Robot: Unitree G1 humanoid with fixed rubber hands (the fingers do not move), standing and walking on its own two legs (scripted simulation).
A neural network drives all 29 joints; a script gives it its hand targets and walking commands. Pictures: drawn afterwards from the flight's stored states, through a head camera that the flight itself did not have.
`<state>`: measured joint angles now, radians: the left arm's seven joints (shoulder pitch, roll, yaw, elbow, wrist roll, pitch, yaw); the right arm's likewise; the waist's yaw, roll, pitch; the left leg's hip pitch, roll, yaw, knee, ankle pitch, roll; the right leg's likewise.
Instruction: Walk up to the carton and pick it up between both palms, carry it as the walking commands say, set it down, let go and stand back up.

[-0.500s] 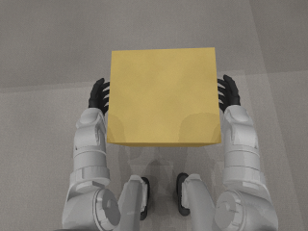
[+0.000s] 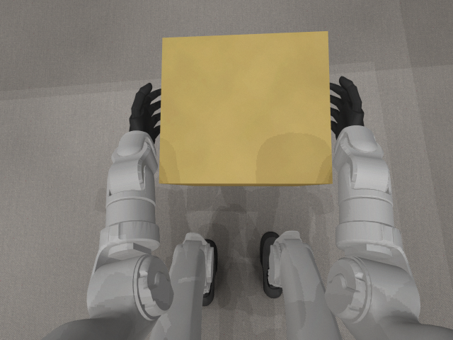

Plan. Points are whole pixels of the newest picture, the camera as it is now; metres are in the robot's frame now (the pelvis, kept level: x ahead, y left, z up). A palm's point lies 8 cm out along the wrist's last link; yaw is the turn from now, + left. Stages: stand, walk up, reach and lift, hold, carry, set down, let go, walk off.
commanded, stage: set down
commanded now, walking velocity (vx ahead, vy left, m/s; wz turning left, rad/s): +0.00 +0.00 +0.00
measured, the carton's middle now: (244, 128) +0.48 +0.00 -0.17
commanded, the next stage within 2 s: none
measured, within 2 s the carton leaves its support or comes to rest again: neither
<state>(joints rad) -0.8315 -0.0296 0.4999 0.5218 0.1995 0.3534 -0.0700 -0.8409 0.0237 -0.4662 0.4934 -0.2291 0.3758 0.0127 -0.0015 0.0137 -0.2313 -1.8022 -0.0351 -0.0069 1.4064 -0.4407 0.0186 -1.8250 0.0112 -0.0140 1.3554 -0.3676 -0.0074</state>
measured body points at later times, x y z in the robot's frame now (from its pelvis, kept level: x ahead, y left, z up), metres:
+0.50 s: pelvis -0.01 +0.01 -0.07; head +0.29 +0.01 +0.26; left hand +0.49 +0.17 -0.18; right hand +0.50 -0.18 -0.17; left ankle +0.07 +0.11 -0.55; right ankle +0.10 -0.12 -0.55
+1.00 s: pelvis -0.02 -0.01 -0.14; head +0.32 -0.01 +0.15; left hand +0.52 +0.17 -0.27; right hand +0.53 -0.17 -0.26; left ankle +0.07 +0.11 -0.55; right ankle +0.10 -0.12 -0.55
